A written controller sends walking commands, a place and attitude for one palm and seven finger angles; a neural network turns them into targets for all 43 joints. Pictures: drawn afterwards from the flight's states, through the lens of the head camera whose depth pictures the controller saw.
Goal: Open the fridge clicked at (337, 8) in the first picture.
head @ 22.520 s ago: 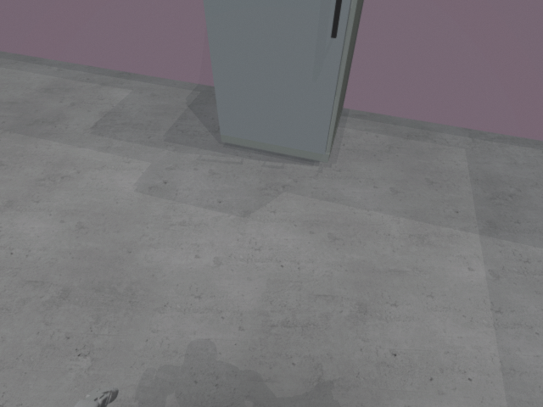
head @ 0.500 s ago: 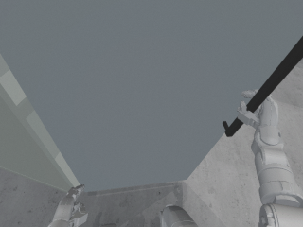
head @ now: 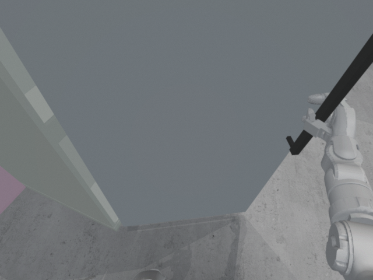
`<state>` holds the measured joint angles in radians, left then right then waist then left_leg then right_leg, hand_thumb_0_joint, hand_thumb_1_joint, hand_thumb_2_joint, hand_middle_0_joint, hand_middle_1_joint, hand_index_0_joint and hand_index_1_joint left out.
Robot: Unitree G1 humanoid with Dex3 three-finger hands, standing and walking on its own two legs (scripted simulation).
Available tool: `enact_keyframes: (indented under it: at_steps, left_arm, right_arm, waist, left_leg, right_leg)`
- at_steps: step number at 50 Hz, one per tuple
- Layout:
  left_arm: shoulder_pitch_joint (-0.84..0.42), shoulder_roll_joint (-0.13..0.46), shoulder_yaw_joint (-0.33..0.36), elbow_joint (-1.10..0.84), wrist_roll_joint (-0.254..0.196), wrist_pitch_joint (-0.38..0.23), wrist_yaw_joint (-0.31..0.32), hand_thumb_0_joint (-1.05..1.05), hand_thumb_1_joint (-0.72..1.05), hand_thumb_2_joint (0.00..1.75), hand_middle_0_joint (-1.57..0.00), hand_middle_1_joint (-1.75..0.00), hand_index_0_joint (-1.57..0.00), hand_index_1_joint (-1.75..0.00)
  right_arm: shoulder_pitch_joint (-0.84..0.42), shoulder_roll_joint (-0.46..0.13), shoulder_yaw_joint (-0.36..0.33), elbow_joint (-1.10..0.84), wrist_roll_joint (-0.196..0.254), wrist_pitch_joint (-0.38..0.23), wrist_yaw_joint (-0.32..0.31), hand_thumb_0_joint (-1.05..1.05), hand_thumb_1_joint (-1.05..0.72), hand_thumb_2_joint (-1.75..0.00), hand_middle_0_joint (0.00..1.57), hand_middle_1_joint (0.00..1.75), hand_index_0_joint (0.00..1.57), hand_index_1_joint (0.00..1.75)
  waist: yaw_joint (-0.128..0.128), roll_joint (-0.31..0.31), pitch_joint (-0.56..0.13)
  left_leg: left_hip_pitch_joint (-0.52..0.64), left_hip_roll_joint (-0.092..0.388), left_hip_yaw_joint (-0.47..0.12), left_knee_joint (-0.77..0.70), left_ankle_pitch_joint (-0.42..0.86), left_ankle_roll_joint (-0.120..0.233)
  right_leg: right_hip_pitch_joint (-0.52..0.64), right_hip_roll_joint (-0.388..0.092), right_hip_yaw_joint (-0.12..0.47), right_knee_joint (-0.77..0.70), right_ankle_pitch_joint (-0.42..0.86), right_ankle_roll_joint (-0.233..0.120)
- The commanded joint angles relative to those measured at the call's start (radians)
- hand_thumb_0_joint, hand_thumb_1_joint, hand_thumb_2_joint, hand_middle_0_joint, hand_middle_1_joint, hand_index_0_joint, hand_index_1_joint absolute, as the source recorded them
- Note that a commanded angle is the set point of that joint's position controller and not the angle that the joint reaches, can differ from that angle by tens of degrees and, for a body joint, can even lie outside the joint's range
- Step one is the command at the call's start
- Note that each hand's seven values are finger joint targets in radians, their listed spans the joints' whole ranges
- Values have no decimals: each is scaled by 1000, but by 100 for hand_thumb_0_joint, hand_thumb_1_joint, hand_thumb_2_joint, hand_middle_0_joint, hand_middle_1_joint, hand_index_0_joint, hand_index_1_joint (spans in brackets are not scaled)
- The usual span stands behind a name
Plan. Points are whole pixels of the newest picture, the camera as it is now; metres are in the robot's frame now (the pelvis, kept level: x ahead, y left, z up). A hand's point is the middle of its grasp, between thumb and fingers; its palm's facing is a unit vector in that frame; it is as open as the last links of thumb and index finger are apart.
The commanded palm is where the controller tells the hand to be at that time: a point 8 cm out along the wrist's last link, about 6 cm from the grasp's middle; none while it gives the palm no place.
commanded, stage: stop walking and hold the door back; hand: right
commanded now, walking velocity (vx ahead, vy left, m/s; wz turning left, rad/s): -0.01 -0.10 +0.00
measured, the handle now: (336, 84) +0.48 -0.26 +0.18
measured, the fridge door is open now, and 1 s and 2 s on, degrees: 59 57 55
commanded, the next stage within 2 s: loosen the grip on the handle in 0.22 s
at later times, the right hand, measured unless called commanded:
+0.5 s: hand (313, 121) +0.44 -0.25 +0.10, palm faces +0.27 +0.94 -0.19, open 6.5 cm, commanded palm +0.40 -0.29 +0.11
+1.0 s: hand (307, 122) +0.46 -0.25 +0.08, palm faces +0.30 +0.94 -0.18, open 13.6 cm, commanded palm +0.42 -0.31 +0.09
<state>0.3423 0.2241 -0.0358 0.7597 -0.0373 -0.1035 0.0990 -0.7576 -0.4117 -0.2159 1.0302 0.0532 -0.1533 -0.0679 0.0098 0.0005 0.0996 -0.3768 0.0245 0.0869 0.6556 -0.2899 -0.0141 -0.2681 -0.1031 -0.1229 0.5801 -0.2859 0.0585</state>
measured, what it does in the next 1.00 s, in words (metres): steps on the spot: right foot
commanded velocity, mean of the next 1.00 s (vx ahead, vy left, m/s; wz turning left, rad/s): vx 0.00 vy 0.00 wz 0.00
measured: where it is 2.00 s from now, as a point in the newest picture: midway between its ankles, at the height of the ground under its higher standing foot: outside the picture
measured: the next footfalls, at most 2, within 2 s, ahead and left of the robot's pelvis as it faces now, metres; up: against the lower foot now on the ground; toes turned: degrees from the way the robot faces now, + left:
right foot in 0.34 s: +0.03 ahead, -0.14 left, +0.00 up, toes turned -3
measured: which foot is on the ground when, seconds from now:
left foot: down 0.00-1.00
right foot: down 0.00-0.04, up 0.06-0.32, down 0.34-1.00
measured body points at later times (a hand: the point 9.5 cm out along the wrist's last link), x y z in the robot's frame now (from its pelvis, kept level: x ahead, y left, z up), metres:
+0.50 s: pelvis -0.02 -0.02 +0.00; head +0.01 -0.04 +0.45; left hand +0.09 +0.28 -0.07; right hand +0.42 -0.30 +0.12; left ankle +0.05 +0.08 -0.73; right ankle -0.01 -0.14 -0.73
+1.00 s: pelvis +0.00 -0.05 +0.00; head +0.05 -0.06 +0.44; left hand +0.05 +0.21 -0.12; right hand +0.44 -0.30 +0.09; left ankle +0.05 +0.08 -0.73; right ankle -0.01 -0.14 -0.73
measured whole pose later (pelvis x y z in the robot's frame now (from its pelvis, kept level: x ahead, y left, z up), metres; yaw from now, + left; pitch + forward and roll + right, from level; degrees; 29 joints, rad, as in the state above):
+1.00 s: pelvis +0.00 -0.05 +0.00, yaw +1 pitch +9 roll +0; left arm 0.37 0.26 -0.01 0.73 0.01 -0.14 0.00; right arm -0.72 -0.35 -0.29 0.98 -0.04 -0.14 -0.16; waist 0.08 0.01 -0.06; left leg -0.55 0.04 0.05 0.61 -0.21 -0.01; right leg -0.46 0.00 -0.08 0.65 -0.35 -0.04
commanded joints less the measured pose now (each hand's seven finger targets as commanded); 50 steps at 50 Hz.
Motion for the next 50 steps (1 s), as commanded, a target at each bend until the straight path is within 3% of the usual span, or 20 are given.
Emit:
enact_keyframes:
  at_steps: [1, 2, 3, 8, 11, 15, 16, 17, 18, 19, 21, 22, 25, 28, 31, 35, 36, 44, 49, 50]
  left_arm:
    - [-8, 201, 70, -105, -7, -13, 13, 0, 90, 90, -20, -30, -20, -30]
    - [-18, 189, 71, -112, -10, -13, 14, 0, 90, 90, -20, -30, -20, -30]
    - [-17, 193, 79, -121, -21, -18, 3, 0, 90, 90, -20, -30, -20, -30]
    - [-52, 185, 37, -94, -4, -30, 10, 0, 90, 90, -20, -30, -20, -30]
    - [-68, 189, 37, -109, 1, -31, 17, 0, 90, 90, -20, -30, -20, -30]
    - [-39, 199, 47, -104, 4, -30, 21, 0, 90, 90, -20, -30, -20, -30]
    - [21, 218, 157, -167, 24, -72, -17, 0, 90, 90, -20, -30, -20, -30]
    - [-124, 229, 85, -171, 31, -113, -22, 0, 90, 90, -20, -30, -20, -30]
    - [-61, 217, 98, -130, -1, -101, -14, 0, 90, 90, -20, -30, -20, -30]
    - [-45, 212, 100, -128, 8, -95, -23, 0, 90, 90, -20, -30, -20, -30]
    - [-68, 219, 88, -133, 24, -91, -46, 0, 90, 90, -20, -30, -20, -30]
    - [-50, 214, 83, -138, 30, -88, -56, 0, 90, 90, -20, -30, -20, -30]
    - [-44, 216, 87, -183, 29, -88, -71, 0, 90, 90, -20, -30, -20, -30]
    - [-49, 226, 85, -196, 19, -100, -62, 0, 90, 90, -20, -30, -20, -30]
    - [-33, 230, 79, -177, 14, -109, -59, 0, 90, 90, -20, -30, -20, -30]
    - [-13, 227, 78, -161, 27, -114, -61, 0, 90, 90, -20, -30, -20, -30]
    - [15, 237, 78, -134, 37, -104, -55, 0, 90, 90, -20, -30, -20, -30]
    - [49, 220, 89, -141, 42, -87, -72, 0, 90, 90, -20, -30, -20, -30]
    - [43, 211, 92, -151, 36, -63, -76, 0, 90, 90, -20, -30, -20, -30]
    - [67, 222, 84, -115, 37, -50, -67, 0, 90, 90, -20, -30, -20, -30]
  right_arm:
    - [-395, -308, -66, -167, -52, -57, -5, 0, -90, -90, 45, 140, 45, 140]
    - [-376, -343, -92, -144, -55, -44, -11, 0, -90, -90, 45, 140, 45, 140]
    - [-333, -388, -137, -98, -48, -16, -9, 0, -90, -90, 45, 140, 45, 140]
    - [-347, -385, -169, -70, -45, -38, -14, 0, -90, -90, 45, 140, 45, 140]
    - [-313, -395, -187, -71, -41, -54, -14, 0, -90, -90, 45, 140, 45, 140]
    - [-358, -314, -117, -93, -42, -78, -8, 0, -90, -90, 45, 140, 45, 140]
    - [-828, -770, -390, -324, -165, -104, 16, 0, -90, -90, 45, 140, 45, 140]
    - [-722, -438, -202, 14, -151, 22, 51, 0, -78, -84, 45, 140, 45, 140]
    - [-629, -371, -238, -38, -105, 46, 35, 0, -66, -78, 45, 140, 45, 140]
    - [-520, -245, -145, 20, -107, 62, 38, 0, -54, -73, 45, 140, 45, 140]
    - [-521, -345, -192, -109, -111, 28, 1, 0, -30, -61, 45, 140, 45, 140]
    - [-535, -328, -157, -120, -146, 19, -30, 0, -17, -55, 45, 140, 45, 140]
    - [-492, -284, -109, -141, -186, -6, -78, 0, 19, -37, 45, 140, 45, 140]
    - [-511, -226, -107, -150, -97, -22, -87, 0, 55, -20, 42, 137, 42, 137]
    - [-575, -201, -81, -153, -74, -26, -79, 0, 55, -20, 38, 132, 38, 132]
    - [-637, -236, -74, -250, -137, -46, -117, 0, 55, -20, 33, 125, 33, 125]
    - [-536, -356, -187, -82, -151, -39, -129, 0, 55, -20, 32, 123, 32, 123]
    - [-438, -168, -99, -226, -82, -65, -103, 0, 55, -20, 25, 115, 25, 115]
    - [-397, -169, -102, -307, -92, -43, -117, 0, 55, -20, 25, 115, 25, 115]
    - [-465, -267, -155, -168, -122, -34, -126, 0, 55, -20, 25, 115, 25, 115]
  waist:
    - [12, 39, -399]
    - [7, 152, -383]
    - [-10, 246, -378]
    - [-6, 160, -369]
    - [-27, 154, -354]
    - [-3, 90, -358]
    - [-19, 166, -413]
    - [90, 162, -609]
    - [90, 193, -536]
    - [75, 101, -437]
    - [35, -329, -397]
    - [48, -343, -386]
    - [73, -70, -362]
    - [76, 89, -424]
    - [84, 8, -427]
    - [88, -127, -496]
    - [76, -20, -405]
    - [59, -65, -519]
    - [46, -38, -473]
    - [87, 22, -384]
  left_leg:
    - [381, 168, -237, -207, 403, 70]
    - [418, 298, -386, -252, 546, 150]
    - [400, 319, -413, -291, 475, 148]
    - [341, 244, -231, -274, 355, 142]
    - [304, 217, -228, -299, 283, 133]
    - [251, 175, -191, -291, 190, 86]
    - [301, 100, -209, -209, 304, 54]
    - [308, 18, -104, -102, 530, 62]
    - [238, 26, -58, -108, 470, 35]
    - [150, 32, -40, -136, 354, 33]
    - [46, 23, -50, -154, 170, 54]
    - [5, 14, -44, -151, 117, 63]
    - [6, 4, -45, -164, 12, 49]
    - [37, 1, -63, -175, -57, 33]
    - [0, -1, -68, -159, -43, 33]
    - [-43, -7, -58, -116, 0, 40]
    - [-42, -8, -52, -115, -10, 41]
    - [-38, -18, -28, -76, 156, 46]
    - [8, -18, -29, -75, 216, 43]
    - [-29, -21, -33, -81, 194, 36]
  right_leg:
    - [-67, -41, 6, 186, 208, -63]
    - [-185, 43, 34, 300, -160, -33]
    - [-215, 59, 112, 406, -287, -33]
    - [-189, 49, 114, 343, -154, -39]
    - [-124, 70, 76, 181, -125, -42]
    - [48, 73, 61, -82, 68, -47]
    - [39, 54, 15, -82, 166, -64]
    - [-98, 116, 46, -142, 343, -121]
    - [-93, 119, 68, -75, 283, -120]
    - [-88, 108, 75, -88, 197, -94]
    - [-31, 118, 75, -103, 109, -66]
    - [-32, 114, 96, -116, 49, -66]
    - [-123, 94, 115, -129, -76, -94]
    - [-138, 94, 114, -123, -132, -98]
    - [-113, 91, 129, -121, -165, -94]
    - [-57, 83, 160, -110, -132, -88]
    - [-157, 84, 161, -100, -139, -93]
    - [-9, 59, 179, -44, 220, -63]
    - [-49, 65, 151, -29, 315, -68]
    - [-124, 73, 141, -25, 216, -77]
